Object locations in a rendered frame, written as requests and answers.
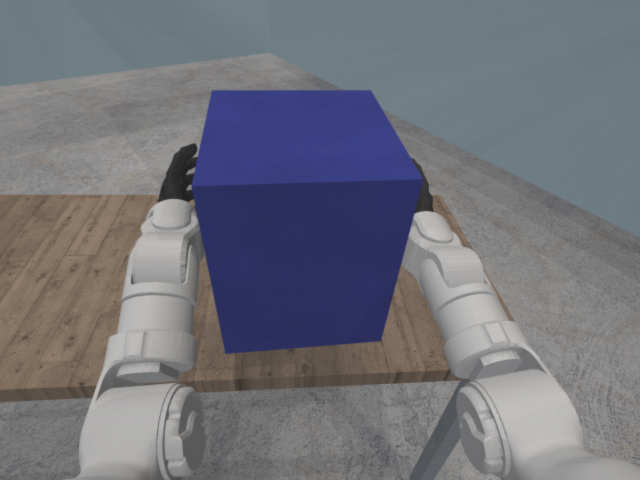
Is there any right robot forearm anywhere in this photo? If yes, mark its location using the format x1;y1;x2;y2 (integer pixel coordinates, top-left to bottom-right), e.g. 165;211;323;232
402;211;583;442

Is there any right robot hand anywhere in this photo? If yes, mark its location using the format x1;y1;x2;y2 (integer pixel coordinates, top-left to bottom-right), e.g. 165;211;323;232
411;158;434;214

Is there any carton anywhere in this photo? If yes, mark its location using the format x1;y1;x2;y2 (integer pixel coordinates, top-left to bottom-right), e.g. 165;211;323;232
191;90;423;354

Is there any table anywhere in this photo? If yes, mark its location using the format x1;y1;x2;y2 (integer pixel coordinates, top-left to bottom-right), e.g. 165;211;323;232
0;195;515;480

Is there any robot right upper arm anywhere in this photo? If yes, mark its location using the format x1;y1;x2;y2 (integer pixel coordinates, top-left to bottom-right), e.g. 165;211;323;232
456;369;640;480

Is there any left robot hand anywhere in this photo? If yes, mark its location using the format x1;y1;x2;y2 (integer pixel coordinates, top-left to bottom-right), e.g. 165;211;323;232
158;143;198;212

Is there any left robot forearm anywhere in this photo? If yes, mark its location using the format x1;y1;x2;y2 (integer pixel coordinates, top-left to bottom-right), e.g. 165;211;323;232
79;199;204;469

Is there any robot left upper arm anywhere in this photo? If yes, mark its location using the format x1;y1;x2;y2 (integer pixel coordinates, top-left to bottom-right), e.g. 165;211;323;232
63;383;206;480

